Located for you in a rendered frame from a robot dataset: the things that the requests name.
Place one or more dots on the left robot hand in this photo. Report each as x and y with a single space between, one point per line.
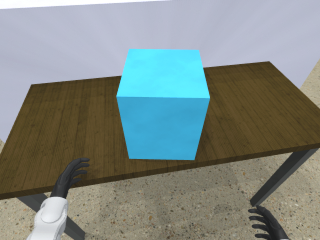
66 179

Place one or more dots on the right robot hand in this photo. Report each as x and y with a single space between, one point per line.
272 227

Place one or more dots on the carton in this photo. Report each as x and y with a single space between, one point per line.
163 99

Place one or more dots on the robot left forearm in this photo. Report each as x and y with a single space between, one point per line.
50 220

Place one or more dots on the table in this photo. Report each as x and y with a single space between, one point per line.
254 111

